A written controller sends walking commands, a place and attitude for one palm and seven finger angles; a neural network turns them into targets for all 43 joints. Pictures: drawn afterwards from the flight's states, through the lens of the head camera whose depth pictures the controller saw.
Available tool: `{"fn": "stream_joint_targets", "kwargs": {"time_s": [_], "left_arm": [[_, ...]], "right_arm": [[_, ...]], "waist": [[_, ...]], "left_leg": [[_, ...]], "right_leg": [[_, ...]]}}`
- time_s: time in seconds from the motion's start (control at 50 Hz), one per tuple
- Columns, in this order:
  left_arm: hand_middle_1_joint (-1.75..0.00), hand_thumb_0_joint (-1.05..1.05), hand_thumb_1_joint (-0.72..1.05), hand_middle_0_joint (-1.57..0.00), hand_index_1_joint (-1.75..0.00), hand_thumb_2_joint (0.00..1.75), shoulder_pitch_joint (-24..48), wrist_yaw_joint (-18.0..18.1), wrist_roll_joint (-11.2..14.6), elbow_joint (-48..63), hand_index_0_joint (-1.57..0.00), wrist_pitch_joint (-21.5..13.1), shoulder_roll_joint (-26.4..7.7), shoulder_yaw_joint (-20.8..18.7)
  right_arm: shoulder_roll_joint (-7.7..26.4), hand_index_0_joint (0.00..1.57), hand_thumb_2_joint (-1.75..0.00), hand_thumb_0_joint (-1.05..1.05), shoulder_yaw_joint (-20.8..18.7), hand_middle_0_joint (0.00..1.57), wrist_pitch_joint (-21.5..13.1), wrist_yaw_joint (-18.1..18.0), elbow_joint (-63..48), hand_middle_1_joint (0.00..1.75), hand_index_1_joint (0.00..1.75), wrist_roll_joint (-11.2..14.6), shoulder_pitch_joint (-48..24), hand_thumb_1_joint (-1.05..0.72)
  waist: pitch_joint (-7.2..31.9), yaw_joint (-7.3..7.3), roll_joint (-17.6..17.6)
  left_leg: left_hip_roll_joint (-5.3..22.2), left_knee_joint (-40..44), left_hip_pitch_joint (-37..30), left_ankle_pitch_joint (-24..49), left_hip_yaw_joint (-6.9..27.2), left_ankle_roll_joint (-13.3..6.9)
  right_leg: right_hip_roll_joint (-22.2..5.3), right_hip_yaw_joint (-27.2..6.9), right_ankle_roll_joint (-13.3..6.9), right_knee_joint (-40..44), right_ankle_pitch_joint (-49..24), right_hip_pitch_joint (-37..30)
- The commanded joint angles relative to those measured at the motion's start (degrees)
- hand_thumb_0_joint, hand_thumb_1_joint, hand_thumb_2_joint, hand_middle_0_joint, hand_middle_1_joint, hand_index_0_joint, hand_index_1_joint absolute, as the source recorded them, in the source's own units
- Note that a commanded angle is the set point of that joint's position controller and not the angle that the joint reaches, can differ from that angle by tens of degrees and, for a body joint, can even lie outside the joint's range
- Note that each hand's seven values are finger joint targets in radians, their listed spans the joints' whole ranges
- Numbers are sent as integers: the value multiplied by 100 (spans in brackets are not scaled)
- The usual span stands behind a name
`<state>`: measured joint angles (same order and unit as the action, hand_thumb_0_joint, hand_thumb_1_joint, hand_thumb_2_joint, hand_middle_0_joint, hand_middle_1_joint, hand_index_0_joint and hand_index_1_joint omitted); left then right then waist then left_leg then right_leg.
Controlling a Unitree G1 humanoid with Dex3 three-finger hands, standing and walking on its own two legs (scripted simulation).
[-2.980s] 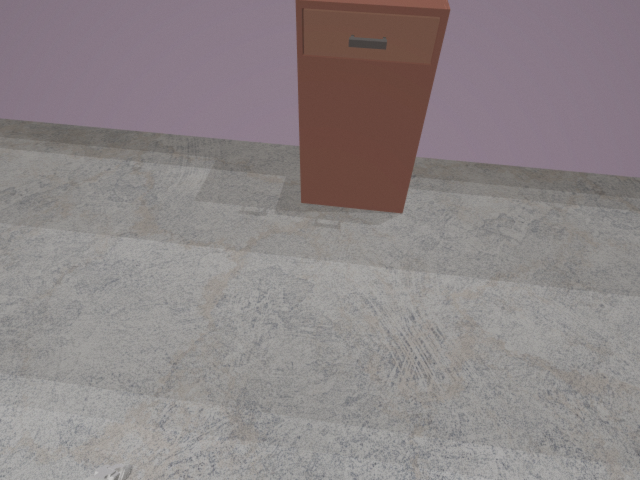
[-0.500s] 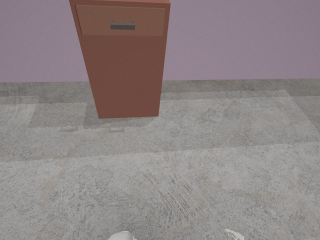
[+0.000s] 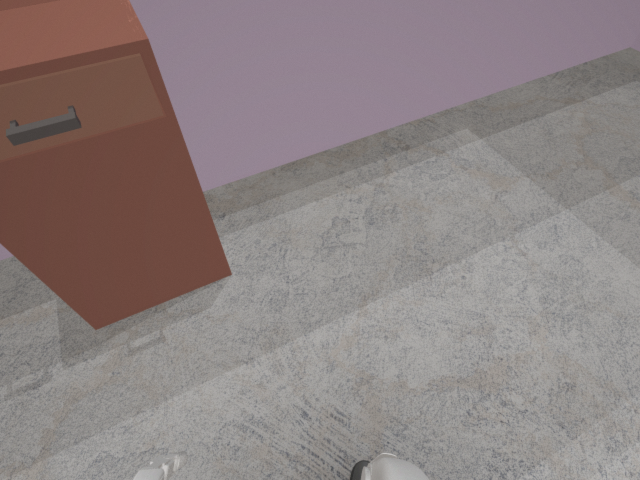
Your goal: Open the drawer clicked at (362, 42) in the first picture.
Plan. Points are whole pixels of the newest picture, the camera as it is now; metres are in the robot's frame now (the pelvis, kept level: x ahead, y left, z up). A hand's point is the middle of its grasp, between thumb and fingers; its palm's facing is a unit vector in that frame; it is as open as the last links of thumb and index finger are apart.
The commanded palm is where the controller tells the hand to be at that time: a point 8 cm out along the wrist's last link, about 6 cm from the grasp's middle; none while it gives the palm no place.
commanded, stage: turn to face it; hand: left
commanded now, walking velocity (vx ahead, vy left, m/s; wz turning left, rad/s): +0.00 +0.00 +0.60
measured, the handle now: (44, 122) +0.73 +0.55 +0.02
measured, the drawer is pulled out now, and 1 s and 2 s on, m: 0.00 0.00 0.00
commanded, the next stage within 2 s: take the last steps up to it in 0.98 s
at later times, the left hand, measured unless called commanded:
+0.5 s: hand out of the picture +0.15 +0.20 -0.17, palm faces +0.26 -0.95 -0.16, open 7.3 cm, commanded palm none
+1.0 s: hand out of the picture +0.13 +0.18 -0.14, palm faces +0.40 -0.88 -0.27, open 7.4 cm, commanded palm none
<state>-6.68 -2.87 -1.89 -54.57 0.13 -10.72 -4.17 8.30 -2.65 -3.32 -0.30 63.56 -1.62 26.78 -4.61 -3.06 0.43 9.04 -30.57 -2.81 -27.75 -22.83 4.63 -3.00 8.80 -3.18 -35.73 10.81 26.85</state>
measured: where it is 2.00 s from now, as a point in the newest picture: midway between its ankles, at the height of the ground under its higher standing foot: (290, 471)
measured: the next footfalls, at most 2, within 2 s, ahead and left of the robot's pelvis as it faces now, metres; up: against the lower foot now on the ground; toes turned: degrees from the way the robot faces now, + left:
left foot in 0.50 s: +0.17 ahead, +0.12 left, +0.00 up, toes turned +20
right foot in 0.98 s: +0.21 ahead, -0.13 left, +0.00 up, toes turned +17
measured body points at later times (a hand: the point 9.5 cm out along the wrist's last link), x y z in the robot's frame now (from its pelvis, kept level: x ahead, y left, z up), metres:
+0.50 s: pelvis +0.12 +0.00 +0.00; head +0.13 +0.04 +0.45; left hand +0.14 +0.25 -0.16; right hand +0.23 -0.22 -0.13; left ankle +0.14 +0.10 -0.72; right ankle +0.12 -0.09 -0.72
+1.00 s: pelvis +0.12 -0.04 +0.01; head +0.14 -0.05 +0.46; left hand +0.11 +0.23 -0.12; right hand +0.27 -0.24 -0.14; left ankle +0.14 +0.10 -0.71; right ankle +0.17 -0.14 -0.72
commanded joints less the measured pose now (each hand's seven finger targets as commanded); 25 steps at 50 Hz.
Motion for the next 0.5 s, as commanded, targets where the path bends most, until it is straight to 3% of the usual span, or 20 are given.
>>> {"fn": "stream_joint_targets", "kwargs": {"time_s": [0.0,0.02,0.04,0.06,0.08,0.1,0.14,0.2,0.28,0.36,0.4,0.42,0.44,0.46,0.48], "left_arm": [[-30,0,90,-20,-30,90,-2280,262,134,-232,-20,-310,-1747,-387],[-30,0,90,-20,-30,90,-1958,342,165,-165,-20,-279,-1570,-353],[-30,0,90,-20,-30,90,-1487,357,141,-104,-20,-308,-1267,-225],[-30,0,90,-20,-30,90,-1150,371,141,-86,-20,-319,-1043,-122],[-30,0,90,-20,-30,90,-913,393,131,-78,-20,-347,-814,-40],[-30,0,90,-20,-30,90,-623,420,102,-59,-20,-368,-688,-9],[-30,0,90,-20,-30,90,-455,423,77,-59,-20,-376,-546,77],[-30,0,90,-20,-30,90,-364,436,68,-27,-20,-304,-421,69],[-30,0,90,-20,-30,90,-532,446,76,19,-20,-194,-548,28],[-30,0,90,-20,-30,90,-723,485,40,26,-20,-110,-783,-73],[-30,0,90,-20,-30,90,-734,486,30,66,-20,-64,-867,-109],[-30,0,90,-20,-30,90,-738,474,50,84,-20,-50,-904,-123],[-30,0,90,-20,-30,90,-732,455,88,117,-20,-37,-917,-127],[-30,0,90,-20,-30,90,-761,432,134,198,-20,-12,-814,-125],[-30,0,90,-20,-30,90,-701,407,191,438,-20,-10,-466,-50]], "right_arm": [[579,20,-90,0,-82,20,-67,-49,-765,30,30,185,-108,-90],[668,20,-90,0,-105,20,-3,-99,-705,30,30,195,-355,-90],[503,20,-90,0,-84,20,9,-76,-620,30,30,162,-440,-90],[435,20,-90,0,-62,20,72,-85,-532,30,30,122,-417,-90],[366,20,-90,0,-45,20,164,-102,-419,30,30,75,-369,-90],[273,20,-90,0,-31,20,244,-103,-291,30,30,61,-66,-90],[178,20,-90,0,0,20,366,-99,-170,30,30,51,206,-90],[154,20,-90,0,-14,20,440,-71,-276,30,30,55,-6,-90],[304,20,-90,0,-33,20,477,-6,-640,30,30,53,-814,-90],[361,20,-90,0,-49,20,461,64,-927,30,30,56,-1380,-90],[423,20,-90,0,-71,20,469,87,-1010,30,30,53,-1354,-90],[468,20,-90,0,-86,20,461,92,-1033,30,30,39,-1275,-90],[601,20,-90,0,-122,20,442,89,-988,30,30,24,-1003,-90],[942,20,-90,0,-210,20,398,74,-960,30,30,-2,-657,-90],[1507,20,-90,0,-316,20,342,31,-975,30,30,-12,-358,-90]], "waist": [[2320,966,-1603],[1983,903,-731],[1381,737,-615],[1076,516,-329],[741,356,-230],[646,106,-275],[632,-81,-417],[480,-56,-681],[264,225,-755],[206,426,-692],[258,390,-546],[341,330,-494],[562,177,-233],[828,14,594],[924,-86,2153]], "left_leg": [[-474,-5123,3631,-748,1265,-146],[-230,-5272,3494,-344,1967,-283],[-72,-5129,3461,124,2006,-293],[32,-4949,3320,337,2120,-275],[87,-4681,3074,558,2183,-283],[80,-4407,2917,741,2232,-269],[-7,-3811,2674,895,2219,-228],[-96,-3262,2716,1100,2057,-174],[-150,-2512,3121,867,1863,-119],[-204,-1620,2937,612,1679,-213],[-262,-1199,2656,676,1599,-278],[-351,-764,2376,896,1525,-318],[-443,-251,1829,1448,1536,-379],[56,361,1096,2792,2346,-689],[1450,927,431,5096,4266,-1530]], "right_leg": [[-2370,-3747,-1230,1171,-3406,-4403],[-2303,-3078,-1303,1364,-3266,-3746],[-2029,-2504,-1046,1451,-3251,-2935],[-1911,-2146,-911,1490,-3126,-2264],[-1730,-1663,-704,1624,-3079,-1557],[-1577,-1147,-557,1732,-2924,-1258],[-1393,-567,-421,1783,-2720,-898],[-1371,-298,-414,1998,-2026,-811],[-1584,-249,-506,1926,-1838,-1388],[-1878,-225,-523,1556,-1820,-1681],[-1928,-147,-438,1262,-1655,-1696],[-1822,6,-307,922,-1759,-1710],[-1637,222,-104,308,-1803,-1599],[-1240,455,246,-640,-1093,-989],[-400,494,722,-1965,2112,307]]}}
